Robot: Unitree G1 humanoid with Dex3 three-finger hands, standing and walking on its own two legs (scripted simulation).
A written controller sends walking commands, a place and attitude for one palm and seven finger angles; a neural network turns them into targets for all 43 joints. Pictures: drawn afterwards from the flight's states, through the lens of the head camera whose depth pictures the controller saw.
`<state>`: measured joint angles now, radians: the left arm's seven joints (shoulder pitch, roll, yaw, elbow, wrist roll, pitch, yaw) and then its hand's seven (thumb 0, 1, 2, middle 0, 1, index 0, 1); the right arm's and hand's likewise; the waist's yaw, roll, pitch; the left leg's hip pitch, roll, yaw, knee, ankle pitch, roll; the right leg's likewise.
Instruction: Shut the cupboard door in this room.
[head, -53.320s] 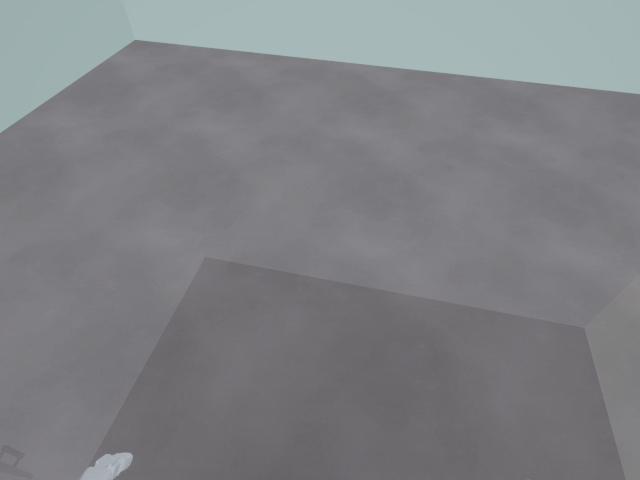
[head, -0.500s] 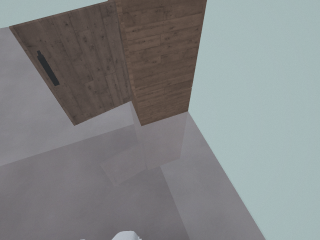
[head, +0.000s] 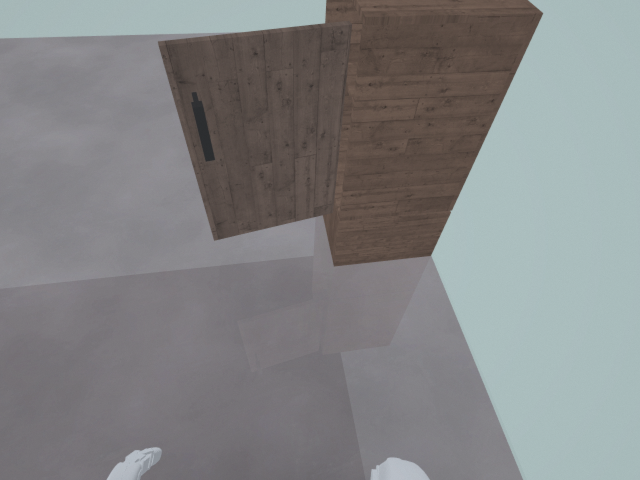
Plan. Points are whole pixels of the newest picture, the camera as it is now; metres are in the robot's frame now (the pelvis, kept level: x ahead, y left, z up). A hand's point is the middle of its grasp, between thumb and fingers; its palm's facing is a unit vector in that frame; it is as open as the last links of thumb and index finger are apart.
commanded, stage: turn to face it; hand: left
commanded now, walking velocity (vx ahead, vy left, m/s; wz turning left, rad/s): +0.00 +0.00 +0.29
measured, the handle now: (202, 127) +0.79 +0.29 -0.06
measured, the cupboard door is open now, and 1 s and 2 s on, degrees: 100 100 100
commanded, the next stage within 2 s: take the last steps up to it in 0.20 s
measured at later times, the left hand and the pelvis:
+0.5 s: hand out of the picture +0.00 +0.13 -0.15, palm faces +0.24 -0.93 -0.26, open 7.3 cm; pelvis +0.00 -0.06 +0.00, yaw +10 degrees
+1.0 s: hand out of the picture +0.14 +0.18 -0.18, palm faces +0.20 -0.96 -0.18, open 7.4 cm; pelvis +0.13 -0.01 -0.01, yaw +8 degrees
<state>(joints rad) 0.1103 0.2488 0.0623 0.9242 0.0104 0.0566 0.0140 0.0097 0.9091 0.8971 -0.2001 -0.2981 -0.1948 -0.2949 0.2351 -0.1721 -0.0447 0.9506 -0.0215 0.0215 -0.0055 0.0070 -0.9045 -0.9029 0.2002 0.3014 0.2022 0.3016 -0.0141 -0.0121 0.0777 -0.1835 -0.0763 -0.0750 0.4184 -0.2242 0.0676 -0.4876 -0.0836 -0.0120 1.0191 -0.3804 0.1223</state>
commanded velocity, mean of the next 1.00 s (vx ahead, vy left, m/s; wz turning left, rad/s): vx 0.22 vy -0.01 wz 0.06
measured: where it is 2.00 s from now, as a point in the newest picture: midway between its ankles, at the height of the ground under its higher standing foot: (325, 395)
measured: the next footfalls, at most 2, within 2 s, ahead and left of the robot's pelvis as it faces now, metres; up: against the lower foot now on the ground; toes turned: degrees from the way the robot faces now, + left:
right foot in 0.18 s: +0.06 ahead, -0.15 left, +0.00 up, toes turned +1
left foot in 0.68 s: +0.01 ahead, +0.10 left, +0.00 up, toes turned +16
